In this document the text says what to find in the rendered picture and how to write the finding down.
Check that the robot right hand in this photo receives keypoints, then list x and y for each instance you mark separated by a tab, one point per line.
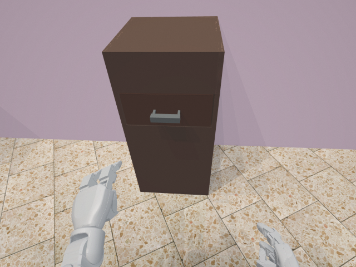
279	256

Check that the cabinet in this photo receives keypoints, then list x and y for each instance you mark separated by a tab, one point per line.
168	55

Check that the left robot forearm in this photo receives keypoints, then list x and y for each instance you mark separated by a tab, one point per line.
85	248

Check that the robot left hand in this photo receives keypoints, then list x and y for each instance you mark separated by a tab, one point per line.
96	203

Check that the handle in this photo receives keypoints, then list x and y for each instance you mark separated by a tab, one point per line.
165	118

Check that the drawer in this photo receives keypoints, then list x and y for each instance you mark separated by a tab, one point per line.
195	109

